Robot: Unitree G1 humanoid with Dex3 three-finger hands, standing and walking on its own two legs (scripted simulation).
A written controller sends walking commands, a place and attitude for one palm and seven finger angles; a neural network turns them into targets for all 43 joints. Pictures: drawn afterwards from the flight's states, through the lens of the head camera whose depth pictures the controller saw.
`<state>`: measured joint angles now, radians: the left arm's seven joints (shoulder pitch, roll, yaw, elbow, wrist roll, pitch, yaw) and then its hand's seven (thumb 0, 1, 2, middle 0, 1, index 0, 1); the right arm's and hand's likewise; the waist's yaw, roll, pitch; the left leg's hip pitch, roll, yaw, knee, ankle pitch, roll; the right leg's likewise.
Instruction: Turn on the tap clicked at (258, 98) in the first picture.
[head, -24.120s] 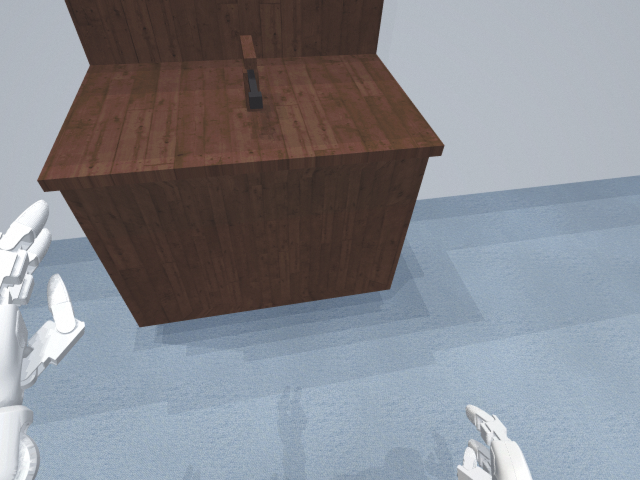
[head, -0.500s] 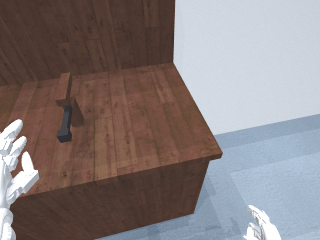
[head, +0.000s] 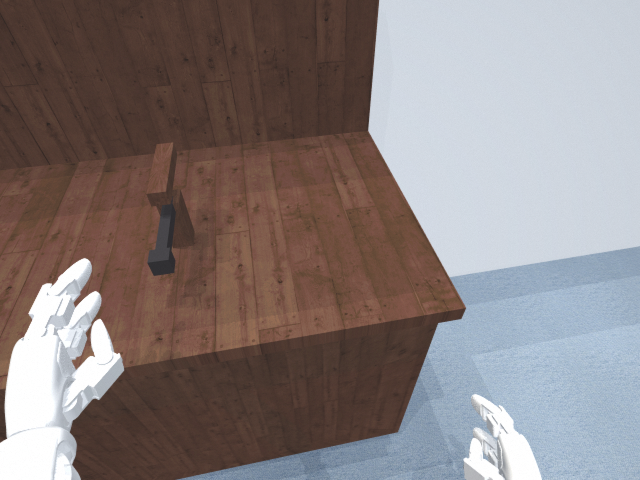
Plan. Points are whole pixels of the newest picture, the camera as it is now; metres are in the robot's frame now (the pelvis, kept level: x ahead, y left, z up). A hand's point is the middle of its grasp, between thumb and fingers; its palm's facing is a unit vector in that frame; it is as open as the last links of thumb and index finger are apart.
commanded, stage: turn the palm inward beside the body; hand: left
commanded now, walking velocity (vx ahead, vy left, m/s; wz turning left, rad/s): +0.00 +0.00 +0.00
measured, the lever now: (161, 261) +0.36 +0.28 +0.07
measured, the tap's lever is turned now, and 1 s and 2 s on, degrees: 0 0 0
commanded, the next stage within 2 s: reach beside the lever's end, fingers flat in 0.78 s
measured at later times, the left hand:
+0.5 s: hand (130, 377) +0.17 +0.21 +0.13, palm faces +0.48 -0.86 -0.14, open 7.4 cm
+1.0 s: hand (148, 364) +0.19 +0.20 +0.13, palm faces +0.48 -0.86 -0.15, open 7.4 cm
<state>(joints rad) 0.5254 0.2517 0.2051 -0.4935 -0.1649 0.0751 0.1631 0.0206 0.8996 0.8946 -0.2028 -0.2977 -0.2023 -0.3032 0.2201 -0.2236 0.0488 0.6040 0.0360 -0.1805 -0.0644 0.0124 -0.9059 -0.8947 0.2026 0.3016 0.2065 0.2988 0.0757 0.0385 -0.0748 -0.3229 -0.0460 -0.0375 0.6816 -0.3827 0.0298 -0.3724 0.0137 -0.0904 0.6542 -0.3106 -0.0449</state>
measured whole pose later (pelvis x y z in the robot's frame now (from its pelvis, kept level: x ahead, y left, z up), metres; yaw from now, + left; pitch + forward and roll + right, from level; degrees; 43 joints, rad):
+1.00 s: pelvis +0.01 -0.03 +0.00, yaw +1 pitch +2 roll +0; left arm 0.55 0.21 0.20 -0.47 -0.22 0.07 0.20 0.02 0.90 0.89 -0.20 -0.30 -0.20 -0.30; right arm 0.21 -0.24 0.03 0.63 0.04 -0.19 -0.08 0.01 -0.91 -0.89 0.20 0.30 0.20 0.30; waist 0.07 0.06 -0.08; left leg -0.31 -0.02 -0.07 0.67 -0.39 -0.01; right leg -0.35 0.04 -0.12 0.64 -0.32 -0.09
